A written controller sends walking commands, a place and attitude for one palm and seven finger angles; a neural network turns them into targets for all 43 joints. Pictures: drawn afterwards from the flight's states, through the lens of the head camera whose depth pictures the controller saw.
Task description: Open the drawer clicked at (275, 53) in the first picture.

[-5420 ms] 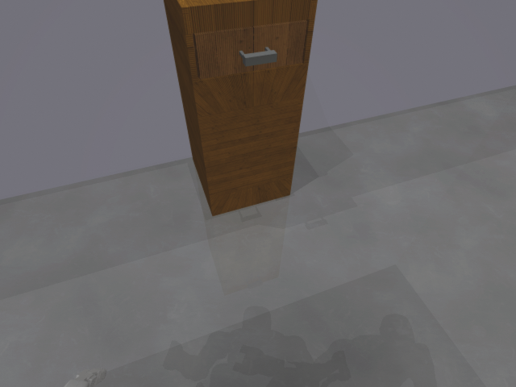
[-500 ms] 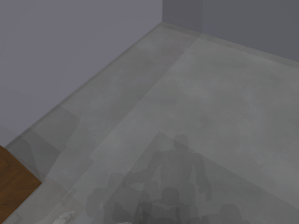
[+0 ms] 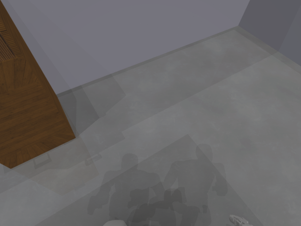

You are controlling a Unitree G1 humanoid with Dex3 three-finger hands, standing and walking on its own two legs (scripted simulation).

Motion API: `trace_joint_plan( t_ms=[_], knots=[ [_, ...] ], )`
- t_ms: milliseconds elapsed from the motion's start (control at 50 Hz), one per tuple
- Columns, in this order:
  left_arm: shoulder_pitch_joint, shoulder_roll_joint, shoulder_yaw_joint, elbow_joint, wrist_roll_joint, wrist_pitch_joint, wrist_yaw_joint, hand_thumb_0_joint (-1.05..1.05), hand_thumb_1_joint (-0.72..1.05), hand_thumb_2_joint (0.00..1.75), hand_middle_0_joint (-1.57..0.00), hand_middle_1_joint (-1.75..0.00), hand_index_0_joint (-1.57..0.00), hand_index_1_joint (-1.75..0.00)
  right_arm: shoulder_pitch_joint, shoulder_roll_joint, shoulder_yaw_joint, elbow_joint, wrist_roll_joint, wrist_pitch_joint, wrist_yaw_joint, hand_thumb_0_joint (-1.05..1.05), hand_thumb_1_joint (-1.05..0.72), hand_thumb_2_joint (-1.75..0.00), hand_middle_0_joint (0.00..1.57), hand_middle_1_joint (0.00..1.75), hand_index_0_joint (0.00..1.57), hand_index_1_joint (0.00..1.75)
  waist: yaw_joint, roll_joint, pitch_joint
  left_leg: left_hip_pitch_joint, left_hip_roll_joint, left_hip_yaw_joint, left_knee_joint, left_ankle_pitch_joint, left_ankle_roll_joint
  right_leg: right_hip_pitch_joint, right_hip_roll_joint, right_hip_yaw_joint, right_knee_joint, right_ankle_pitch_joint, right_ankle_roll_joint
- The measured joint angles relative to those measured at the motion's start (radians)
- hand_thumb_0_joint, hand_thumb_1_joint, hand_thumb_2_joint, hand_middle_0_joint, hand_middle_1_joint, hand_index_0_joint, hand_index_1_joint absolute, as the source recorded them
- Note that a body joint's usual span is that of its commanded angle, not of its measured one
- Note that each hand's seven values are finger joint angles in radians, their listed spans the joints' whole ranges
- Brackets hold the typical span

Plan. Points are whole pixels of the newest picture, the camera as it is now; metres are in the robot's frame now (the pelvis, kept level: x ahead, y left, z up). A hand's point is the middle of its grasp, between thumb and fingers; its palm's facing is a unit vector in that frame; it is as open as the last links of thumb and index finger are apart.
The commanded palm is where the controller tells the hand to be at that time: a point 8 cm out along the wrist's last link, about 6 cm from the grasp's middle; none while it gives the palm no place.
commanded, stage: turn to face it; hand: left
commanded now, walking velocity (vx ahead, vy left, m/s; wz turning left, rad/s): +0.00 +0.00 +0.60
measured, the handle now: out of the picture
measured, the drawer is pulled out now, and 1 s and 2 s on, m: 0.00 0.00 0.00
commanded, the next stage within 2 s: take the last steps up to it in 1.02 s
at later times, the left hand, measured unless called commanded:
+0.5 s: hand out of the picture +0.08 +0.18 -0.12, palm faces +0.27 -0.92 -0.29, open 7.4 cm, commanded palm none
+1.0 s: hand out of the picture -0.11 +0.20 -0.17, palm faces +0.55 -0.80 -0.24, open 7.4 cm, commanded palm none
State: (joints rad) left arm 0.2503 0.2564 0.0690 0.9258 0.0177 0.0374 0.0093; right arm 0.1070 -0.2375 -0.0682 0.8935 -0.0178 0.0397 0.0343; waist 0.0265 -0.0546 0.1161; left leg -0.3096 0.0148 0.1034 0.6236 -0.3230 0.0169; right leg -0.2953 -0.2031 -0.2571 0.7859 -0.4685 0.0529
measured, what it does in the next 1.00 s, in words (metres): steps on the spot, turning left: right foot, then left foot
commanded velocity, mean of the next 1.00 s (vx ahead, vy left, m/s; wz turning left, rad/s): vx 0.00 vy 0.00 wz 0.48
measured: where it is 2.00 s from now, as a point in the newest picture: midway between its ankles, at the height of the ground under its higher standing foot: outside the picture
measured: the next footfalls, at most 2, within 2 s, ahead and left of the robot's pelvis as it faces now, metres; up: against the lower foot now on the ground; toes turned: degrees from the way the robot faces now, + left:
right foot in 0.40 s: +0.08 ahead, -0.14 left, +0.00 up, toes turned +11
left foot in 0.86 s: -0.02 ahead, +0.10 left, +0.00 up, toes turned +34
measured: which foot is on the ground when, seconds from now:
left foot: down 0.00-0.40, up 0.42-0.84, down 0.86-1.00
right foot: up 0.00-0.38, down 0.40-0.86, up 0.88-1.00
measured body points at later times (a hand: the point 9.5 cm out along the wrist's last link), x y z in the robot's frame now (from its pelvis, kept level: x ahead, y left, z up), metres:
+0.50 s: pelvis +0.01 -0.04 +0.01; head +0.05 -0.07 +0.46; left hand +0.07 +0.23 -0.10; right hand +0.14 -0.28 -0.15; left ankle -0.03 +0.09 -0.67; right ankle +0.04 -0.14 -0.72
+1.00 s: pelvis -0.01 +0.00 +0.01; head +0.00 +0.05 +0.46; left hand -0.14 +0.24 -0.15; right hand +0.22 -0.15 -0.11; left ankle -0.05 +0.08 -0.72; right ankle +0.03 -0.14 -0.65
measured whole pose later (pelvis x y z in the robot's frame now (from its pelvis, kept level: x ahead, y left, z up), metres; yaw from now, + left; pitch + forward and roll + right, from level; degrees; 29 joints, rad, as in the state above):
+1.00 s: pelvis -0.01 +0.00 +0.01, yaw +31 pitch -1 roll -1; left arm 0.26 0.27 0.07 0.99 0.02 0.07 0.02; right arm 0.12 -0.20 -0.03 0.91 -0.02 0.02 0.00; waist 0.04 -0.05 0.09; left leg -0.25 0.00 0.07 0.56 -0.29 0.06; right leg -0.42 -0.11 -0.09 1.06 -0.50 0.07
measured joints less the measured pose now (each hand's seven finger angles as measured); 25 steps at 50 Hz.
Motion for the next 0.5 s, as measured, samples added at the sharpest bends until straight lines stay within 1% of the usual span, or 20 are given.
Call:
trace_joint_plan(
  t_ms=[20, 40, 60, 100, 160, 220, 280, 340, 360, 400, 420, 440, 460, 480, 500],
  knots=[
    [-0.005, 0.011, 0.004, 0.004, -0.001, 0.013, 0.002, 0.0, 0.9, 0.89, -0.21, -0.3, -0.2, -0.3, -0.003, 0.006, 0.006, -0.005, 0.002, -0.008, -0.001, 0.01, -0.91, -0.9, 0.2, 0.3, 0.2, 0.3, 0.004, -0.006, 0.005, -0.004, -0.004, -0.005, 0.012, -0.011, 0.013, -0.042, 0.014, 0.054, 0.097, -0.056, 0.01],
    [-0.011, 0.018, 0.007, 0.009, 0.001, 0.024, 0.004, 0.0, 0.9, 0.89, -0.21, -0.3, -0.2, -0.3, -0.002, 0.012, 0.01, -0.008, 0.003, -0.014, -0.004, 0.01, -0.91, -0.9, 0.2, 0.3, 0.2, 0.3, 0.004, -0.006, 0.005, -0.002, -0.004, -0.014, 0.01, -0.014, 0.018, -0.08, 0.031, 0.095, 0.18, -0.08, 0.018],
    [-0.018, 0.023, 0.011, 0.013, 0.001, 0.031, 0.005, 0.0, 0.9, 0.89, -0.2, -0.3, -0.2, -0.3, 0.001, 0.016, 0.014, -0.01, 0.002, -0.018, -0.009, 0.01, -0.91, -0.9, 0.2, 0.3, 0.2, 0.3, 0.001, -0.002, 0.003, 0.003, -0.005, -0.026, -0.003, -0.008, 0.019, -0.112, 0.047, 0.125, 0.247, -0.076, 0.024],
    [-0.037, 0.026, 0.015, 0.012, 0.0, 0.033, 0.002, 0.01, 0.9, 0.89, -0.2, -0.3, -0.2, -0.3, 0.011, 0.021, 0.018, -0.01, 0.001, -0.019, -0.019, 0.01, -0.91, -0.9, 0.2, 0.3, 0.2, 0.3, -0.006, 0.01, -0.001, 0.018, -0.008, -0.052, -0.045, 0.018, 0.014, -0.162, 0.067, 0.169, 0.324, -0.025, 0.034],
    [-0.063, 0.025, 0.015, -0.008, -0.001, 0.022, -0.005, 0.01, 0.91, 0.89, -0.2, -0.3, -0.2, -0.3, 0.027, 0.025, 0.022, -0.002, 0.0, -0.017, -0.024, 0.01, -0.91, -0.9, 0.2, 0.3, 0.2, 0.3, -0.011, 0.023, -0.01, 0.04, -0.019, -0.086, -0.104, 0.056, 0.018, -0.199, 0.082, 0.213, 0.338, 0.043, 0.045],
    [-0.089, 0.018, 0.011, -0.028, -0.003, 0.016, -0.005, 0.0, 0.91, 0.89, -0.2, -0.3, -0.2, -0.3, 0.045, 0.027, 0.023, 0.006, 0.0, -0.015, -0.024, 0.01, -0.91, -0.9, 0.2, 0.3, 0.21, 0.3, -0.019, 0.032, -0.021, 0.051, -0.032, -0.117, -0.136, 0.077, 0.015, -0.199, 0.093, 0.24, 0.283, 0.068, 0.053],
    [-0.116, 0.007, 0.007, -0.046, -0.005, 0.016, -0.002, 0.0, 0.9, 0.89, -0.2, -0.3, -0.2, -0.3, 0.062, 0.028, 0.018, 0.011, -0.004, -0.01, -0.021, 0.01, -0.91, -0.9, 0.2, 0.3, 0.21, 0.3, -0.033, 0.042, -0.031, 0.047, -0.043, -0.151, -0.139, 0.084, 0.008, -0.171, 0.111, 0.249, 0.186, 0.055, 0.054],
    [-0.138, -0.008, -0.002, -0.065, -0.009, 0.01, 0.0, 0.0, 0.9, 0.89, -0.2, -0.3, -0.2, -0.3, 0.074, 0.022, 0.011, 0.015, -0.007, -0.002, -0.02, 0.01, -0.91, -0.9, 0.2, 0.3, 0.21, 0.3, -0.049, 0.057, -0.035, 0.031, -0.052, -0.185, -0.119, 0.08, -0.007, -0.116, 0.138, 0.248, 0.046, 0.047, 0.048],
    [-0.142, -0.013, -0.005, -0.071, -0.01, 0.005, 0.0, 0.0, 0.9, 0.89, -0.2, -0.3, -0.2, -0.3, 0.078, 0.019, 0.008, 0.016, -0.007, 0.001, -0.02, 0.01, -0.91, -0.9, 0.2, 0.3, 0.21, 0.3, -0.053, 0.063, -0.037, 0.022, -0.055, -0.197, -0.106, 0.075, -0.013, -0.09, 0.149, 0.245, -0.012, 0.06, 0.045],
    [-0.142, -0.022, -0.014, -0.085, -0.012, -0.01, -0.002, 0.0, 0.9, 0.89, -0.2, -0.3, -0.2, -0.3, 0.089, 0.01, 0.0, 0.018, -0.003, 0.005, -0.02, 0.01, -0.91, -0.9, 0.2, 0.3, 0.21, 0.3, -0.057, 0.072, -0.045, -0.004, -0.066, -0.22, -0.061, 0.057, -0.03, -0.019, 0.165, 0.234, -0.174, 0.15, 0.038],
    [-0.142, -0.033, -0.018, -0.087, -0.008, -0.022, 0.0, 0.0, 0.9, 0.89, -0.2, -0.3, -0.2, -0.3, 0.092, 0.0, -0.007, 0.021, 0.001, 0.008, -0.019, 0.01, -0.91, -0.9, 0.2, 0.3, 0.21, 0.3, -0.058, 0.092, -0.044, -0.024, -0.062, -0.23, -0.016, 0.038, -0.034, -0.003, 0.174, 0.218, -0.203, 0.175, -0.004],
    [-0.14, -0.044, -0.026, -0.088, -0.004, -0.028, 0.001, 0.0, 0.9, 0.89, -0.2, -0.3, -0.2, -0.3, 0.093, -0.009, -0.014, 0.025, 0.002, 0.012, -0.021, 0.01, -0.91, -0.9, 0.2, 0.3, 0.21, 0.3, -0.062, 0.108, -0.042, -0.053, -0.064, -0.23, 0.065, -0.04, -0.042, 0.001, 0.175, 0.2, -0.194, 0.171, -0.036],
    [-0.133, -0.053, -0.035, -0.091, -0.001, -0.031, 0.001, 0.0, 0.9, 0.89, -0.2, -0.3, -0.2, -0.3, 0.098, -0.017, -0.021, 0.026, 0.001, 0.018, -0.022, 0.01, -0.91, -0.9, 0.2, 0.3, 0.21, 0.3, -0.065, 0.114, -0.044, -0.089, -0.071, -0.218, 0.172, -0.11, -0.048, 0.006, 0.166, 0.184, -0.187, 0.16, -0.055],
    [-0.123, -0.061, -0.04, -0.091, 0.0, -0.032, 0.002, 0.0, 0.9, 0.89, -0.2, -0.3, -0.2, -0.3, 0.103, -0.023, -0.026, 0.03, -0.001, 0.023, -0.021, 0.01, -0.91, -0.9, 0.2, 0.3, 0.2, 0.3, -0.065, 0.116, -0.048, -0.122, -0.075, -0.203, 0.278, -0.141, -0.052, 0.016, 0.156, 0.17, -0.192, 0.153, -0.065],
    [-0.112, -0.068, -0.042, -0.09, 0.0, -0.031, 0.004, 0.0, 0.9, 0.89, -0.21, -0.3, -0.2, -0.3, 0.106, -0.028, -0.03, 0.034, -0.003, 0.029, -0.018, 0.01, -0.91, -0.9, 0.2, 0.3, 0.2, 0.3, -0.064, 0.115, -0.053, -0.149, -0.073, -0.185, 0.371, -0.144, -0.057, 0.03, 0.146, 0.16, -0.205, 0.153, -0.068]
  ],
)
